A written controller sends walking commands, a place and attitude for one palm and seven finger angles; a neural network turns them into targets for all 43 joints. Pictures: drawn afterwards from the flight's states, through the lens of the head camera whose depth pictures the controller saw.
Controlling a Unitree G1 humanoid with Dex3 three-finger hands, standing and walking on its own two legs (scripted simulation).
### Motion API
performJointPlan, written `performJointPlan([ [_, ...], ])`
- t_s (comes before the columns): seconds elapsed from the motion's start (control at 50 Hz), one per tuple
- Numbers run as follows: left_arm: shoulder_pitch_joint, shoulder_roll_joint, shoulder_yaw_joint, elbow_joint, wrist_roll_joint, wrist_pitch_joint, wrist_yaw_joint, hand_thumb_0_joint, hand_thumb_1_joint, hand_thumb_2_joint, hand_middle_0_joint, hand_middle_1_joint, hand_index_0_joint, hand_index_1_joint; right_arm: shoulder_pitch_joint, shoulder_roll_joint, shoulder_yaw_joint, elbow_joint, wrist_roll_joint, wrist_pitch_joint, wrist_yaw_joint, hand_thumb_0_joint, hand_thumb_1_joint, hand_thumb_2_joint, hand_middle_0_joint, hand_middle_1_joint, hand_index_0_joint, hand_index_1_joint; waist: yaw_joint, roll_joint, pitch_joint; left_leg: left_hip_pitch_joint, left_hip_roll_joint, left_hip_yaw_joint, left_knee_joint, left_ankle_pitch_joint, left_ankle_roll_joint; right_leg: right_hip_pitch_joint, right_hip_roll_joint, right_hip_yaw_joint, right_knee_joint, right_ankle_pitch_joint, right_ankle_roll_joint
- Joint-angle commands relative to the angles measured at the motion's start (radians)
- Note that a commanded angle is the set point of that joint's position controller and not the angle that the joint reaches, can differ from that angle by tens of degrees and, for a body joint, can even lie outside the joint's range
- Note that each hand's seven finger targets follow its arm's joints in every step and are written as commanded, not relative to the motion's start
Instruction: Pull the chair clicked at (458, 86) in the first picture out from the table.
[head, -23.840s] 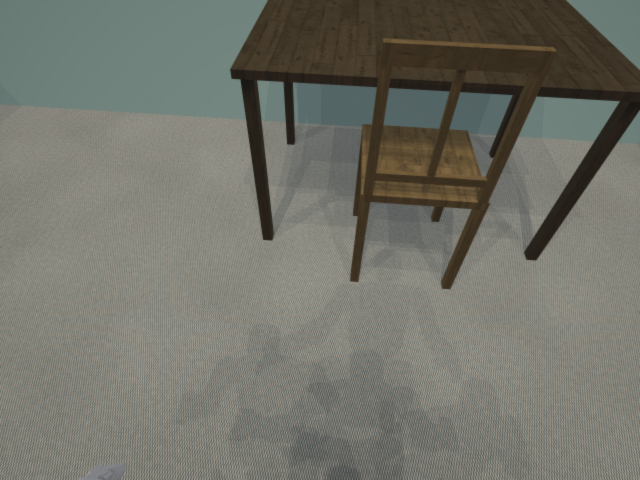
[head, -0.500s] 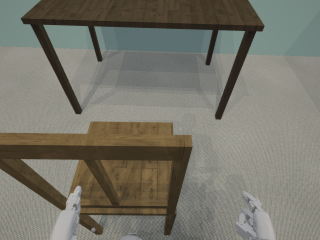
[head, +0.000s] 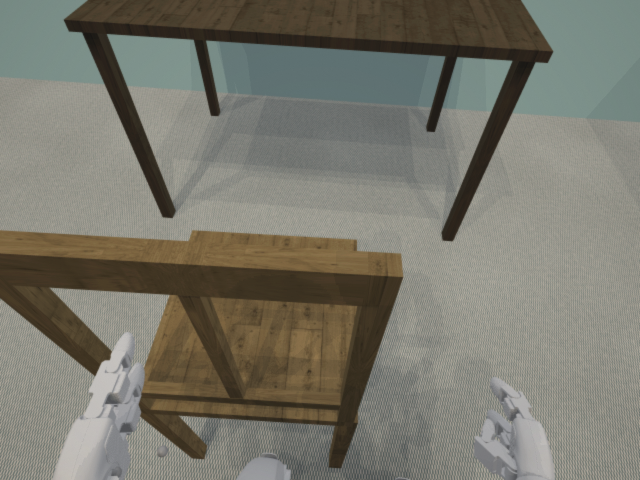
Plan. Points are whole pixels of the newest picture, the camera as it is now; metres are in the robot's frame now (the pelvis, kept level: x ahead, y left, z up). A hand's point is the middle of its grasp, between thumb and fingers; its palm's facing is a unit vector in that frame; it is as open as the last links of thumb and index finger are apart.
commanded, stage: draw the hand back to the body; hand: left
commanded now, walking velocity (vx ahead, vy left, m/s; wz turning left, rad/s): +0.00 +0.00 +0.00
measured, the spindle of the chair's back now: (219, 352) +0.27 +0.15 +0.01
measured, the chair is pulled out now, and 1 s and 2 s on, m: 0.63 0.62 0.62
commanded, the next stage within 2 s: step back with the hand held close in 1.36 s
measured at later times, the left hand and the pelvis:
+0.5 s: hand (72, 413) +0.16 +0.23 +0.12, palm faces +0.25 -0.88 -0.40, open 15.8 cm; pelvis +0.01 +0.00 +0.05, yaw -1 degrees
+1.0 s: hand (33, 378) +0.18 +0.26 +0.14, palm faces +0.33 -0.79 -0.52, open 8.2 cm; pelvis +0.03 -0.01 +0.07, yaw +0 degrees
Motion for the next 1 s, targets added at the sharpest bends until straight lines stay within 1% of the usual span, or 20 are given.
performJointPlan([
  [0.0, 0.023, 0.113, 0.104, -0.149, -0.046, -0.214, -0.108, 0.000, -0.550, 0.200, 0.000, 0.000, 0.000, 0.000, -0.105, -0.108, -0.054, -0.141, 0.004, -0.061, 0.016, 0.000, -0.900, -0.900, 0.200, 0.300, 0.200, 0.300, -0.018, -0.002, -0.081, 0.119, -0.022, 0.041, -0.144, 0.240, 0.034, 0.000, 0.037, -0.011, -0.147, 0.211, -0.042],
  [0.04, 0.017, 0.155, 0.158, -0.132, -0.083, -0.231, -0.163, 0.000, -0.550, 0.200, 0.000, 0.000, 0.000, 0.000, -0.125, -0.111, -0.053, -0.147, 0.012, -0.063, 0.020, 0.000, -0.900, -0.900, 0.200, 0.300, 0.200, 0.300, -0.006, 0.012, -0.109, 0.122, -0.020, 0.044, -0.152, 0.226, 0.034, 0.041, 0.034, 0.009, -0.165, 0.194, -0.045],
  [0.08, 0.033, 0.163, 0.200, -0.152, -0.114, -0.189, -0.182, 0.000, -0.550, 0.200, 0.000, 0.000, 0.000, 0.000, -0.134, -0.110, -0.048, -0.167, 0.022, -0.057, 0.014, 0.000, -0.900, -0.900, 0.200, 0.300, 0.200, 0.300, 0.004, 0.012, -0.128, 0.162, -0.020, 0.045, -0.190, 0.212, 0.034, 0.090, 0.033, 0.006, -0.190, 0.184, -0.043],
  [0.16, 0.002, 0.176, 0.243, -0.207, -0.150, -0.111, -0.158, 0.000, -0.550, 0.200, 0.000, 0.000, 0.000, 0.000, -0.135, -0.105, -0.035, -0.174, 0.032, -0.060, -0.009, 0.000, -0.900, -0.900, 0.200, 0.300, 0.200, 0.300, 0.003, 0.008, -0.099, 0.203, -0.017, 0.038, -0.242, 0.189, 0.036, 0.125, 0.035, 0.004, -0.247, 0.157, -0.038],
  [0.26, -0.066, 0.204, 0.262, -0.234, -0.156, -0.095, -0.160, 0.000, -0.369, 0.287, -0.025, -0.037, -0.025, -0.037, -0.114, -0.117, -0.023, -0.145, 0.032, -0.100, -0.021, 0.000, -0.900, -0.900, 0.200, 0.300, 0.200, 0.300, -0.011, 0.020, -0.057, 0.257, -0.014, 0.033, -0.280, 0.202, 0.037, 0.147, 0.035, 0.009, -0.304, 0.167, -0.037],
  [0.28, -0.009, 0.389, 0.336, -0.228, 0.040, 0.019, 0.019, 0.000, -0.332, 0.305, -0.030, -0.045, -0.030, -0.045, -0.108, -0.104, -0.010, -0.154, -0.001, -0.057, -0.040, 0.000, -0.900, -0.900, 0.200, 0.300, 0.200, 0.300, 0.083, 0.074, -0.085, 0.296, 0.021, 0.040, -0.345, 0.193, 0.029, 0.240, 0.001, 0.051, -0.363, 0.175, -0.067],
  [0.3, 0.000, 0.257, 0.237, -0.296, 0.064, 0.071, 0.084, 0.000, -0.296, 0.322, -0.035, -0.053, -0.035, -0.053, -0.104, -0.089, 0.008, -0.183, -0.004, -0.048, -0.044, 0.000, -0.900, -0.900, 0.200, 0.300, 0.200, 0.300, 0.038, 0.071, -0.006, 0.308, 0.016, 0.049, -0.367, 0.179, 0.030, 0.237, -0.005, 0.027, -0.389, 0.183, -0.061],
  [0.32, 0.012, 0.225, 0.220, -0.251, 0.084, 0.113, 0.132, 0.000, -0.260, 0.340, -0.040, -0.060, -0.040, -0.060, -0.106, -0.087, 0.007, -0.162, -0.005, -0.031, -0.048, 0.000, -0.900, -0.900, 0.200, 0.300, 0.200, 0.300, 0.038, 0.049, 0.038, 0.325, 0.022, 0.053, -0.378, 0.177, 0.031, 0.243, -0.003, 0.017, -0.405, 0.178, -0.061],
  [0.36, -0.016, 0.242, 0.221, -0.271, 0.108, 0.153, 0.181, 0.000, -0.188, 0.375, -0.050, -0.075, -0.050, -0.075, -0.110, -0.100, 0.012, -0.153, -0.009, -0.012, -0.053, 0.000, -0.900, -0.900, 0.200, 0.300, 0.200, 0.300, 0.033, 0.029, 0.055, 0.372, 0.023, 0.056, -0.403, 0.188, 0.036, 0.272, 0.000, 0.013, -0.440, 0.190, -0.059],
  [0.46, -0.144, 0.278, 0.237, -0.300, 0.134, 0.171, 0.238, 0.000, -0.006, 0.462, -0.075, -0.113, -0.075, -0.113, -0.116, -0.124, 0.027, -0.130, -0.021, -0.027, -0.055, 0.000, -0.900, -0.900, 0.200, 0.300, 0.200, 0.300, 0.025, 0.022, 0.097, 0.477, 0.018, 0.047, -0.496, 0.204, 0.037, 0.350, -0.002, 0.004, -0.512, 0.223, -0.058],
  [0.54, -0.214, 0.337, 0.295, -0.337, 0.140, 0.169, 0.256, 0.000, 0.139, 0.533, -0.095, -0.142, -0.095, -0.142, -0.118, -0.132, 0.033, -0.105, -0.027, -0.049, -0.050, 0.000, -0.900, -0.900, 0.200, 0.300, 0.200, 0.300, 0.036, 0.062, 0.091, 0.550, 0.015, 0.042, -0.556, 0.262, 0.032, 0.431, -0.003, 0.003, -0.548, 0.287, -0.062],
  [0.56, -0.222, 0.318, 0.285, -0.352, 0.140, 0.166, 0.256, 0.000, 0.175, 0.550, -0.100, -0.150, -0.100, -0.150, -0.121, -0.132, 0.036, -0.104, -0.028, -0.056, -0.047, 0.000, -0.900, -0.900, 0.200, 0.300, 0.200, 0.300, 0.034, 0.086, 0.099, 0.573, 0.014, 0.041, -0.572, 0.278, 0.030, 0.439, -0.004, 0.005, -0.551, 0.304, -0.062],
  [0.64, -0.286, 0.365, 0.331, -0.421, 0.137, 0.168, 0.267, 0.000, 0.320, 0.620, -0.120, -0.180, -0.120, -0.180, -0.125, -0.135, 0.042, -0.082, -0.034, -0.088, -0.035, 0.000, -0.900, -0.900, 0.200, 0.300, 0.200, 0.300, 0.041, 0.133, 0.062, 0.636, 0.010, 0.039, -0.608, 0.369, 0.025, 0.517, -0.004, 0.007, -0.572, 0.390, -0.065],
  [0.72, -0.312, 0.379, 0.360, -0.475, 0.136, 0.172, 0.277, 0.000, 0.465, 0.690, -0.140, -0.210, -0.140, -0.210, -0.125, -0.137, 0.044, -0.064, -0.040, -0.119, -0.023, 0.000, -0.900, -0.900, 0.200, 0.300, 0.200, 0.300, 0.046, 0.113, 0.025, 0.702, 0.014, 0.045, -0.624, 0.495, 0.025, 0.565, -0.005, 0.003, -0.572, 0.496, -0.060],
  [0.76, -0.349, 0.401, 0.378, -0.494, 0.135, 0.181, 0.282, 0.000, 0.538, 0.725, -0.150, -0.225, -0.150, -0.225, -0.126, -0.140, 0.049, -0.051, -0.041, -0.132, -0.019, 0.000, -0.900, -0.900, 0.200, 0.300, 0.200, 0.300, 0.045, 0.145, 0.026, 0.713, 0.009, 0.051, -0.628, 0.516, 0.024, 0.587, -0.007, 0.009, -0.584, 0.528, -0.060],
  [0.8, -0.376, 0.412, 0.393, -0.500, 0.133, 0.184, 0.285, 0.000, 0.610, 0.760, -0.160, -0.240, -0.160, -0.240, -0.130, -0.144, 0.048, -0.042, -0.042, -0.140, -0.015, 0.000, -0.900, -0.900, 0.200, 0.300, 0.200, 0.300, 0.046, 0.110, 0.019, 0.732, 0.013, 0.052, -0.633, 0.544, 0.026, 0.597, -0.007, 0.004, -0.585, 0.553, -0.056],
  [0.86, -0.430, 0.458, 0.424, -0.553, 0.135, 0.187, 0.293, 0.000, 0.719, 0.813, -0.175, -0.262, -0.175, -0.262, -0.126, -0.149, 0.051, -0.029, -0.041, -0.153, -0.014, 0.000, -0.900, -0.900, 0.200, 0.300, 0.200, 0.300, 0.050, 0.192, 0.006, 0.758, 0.011, 0.053, -0.638, 0.595, 0.024, 0.619, -0.014, 0.009, -0.589, 0.582, -0.057],
  [0.9, -0.448, 0.462, 0.431, -0.551, 0.133, 0.190, 0.293, 0.000, 0.791, 0.848, -0.185, -0.278, -0.185, -0.278, -0.131, -0.150, 0.052, -0.024, -0.039, -0.161, -0.010, 0.000, -0.900, -0.900, 0.200, 0.300, 0.200, 0.300, 0.050, 0.148, -0.005, 0.772, 0.012, 0.056, -0.635, 0.609, 0.028, 0.624, -0.013, 0.004, -0.587, 0.606, -0.052],
  [0.94, -0.484, 0.509, 0.464, -0.562, 0.135, 0.194, 0.297, 0.000, 0.864, 0.882, -0.195, -0.293, -0.195, -0.293, -0.125, -0.158, 0.051, -0.014, -0.037, -0.166, -0.010, 0.000, -0.900, -0.900, 0.200, 0.300, 0.200, 0.300, 0.052, 0.159, -0.024, 0.774, 0.010, 0.057, -0.633, 0.608, 0.028, 0.643, -0.016, 0.007, -0.590, 0.613, -0.052],
  [0.98, -0.482, 0.482, 0.446, -0.577, 0.137, 0.193, 0.294, 0.000, 0.900, 0.900, -0.200, -0.300, -0.200, -0.300, -0.125, -0.153, 0.052, -0.011, -0.036, -0.175, -0.007, 0.000, -0.900, -0.900, 0.200, 0.300, 0.200, 0.300, 0.052, 0.172, -0.014, 0.788, 0.013, 0.057, -0.633, 0.645, 0.029, 0.630, -0.017, 0.002, -0.580, 0.629, -0.052],
])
